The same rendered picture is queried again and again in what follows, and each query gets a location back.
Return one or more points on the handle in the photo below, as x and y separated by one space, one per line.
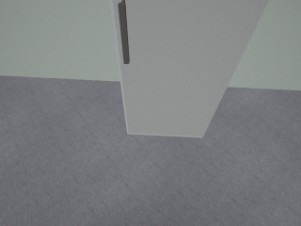
124 31

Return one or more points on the fridge door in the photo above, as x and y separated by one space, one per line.
183 54

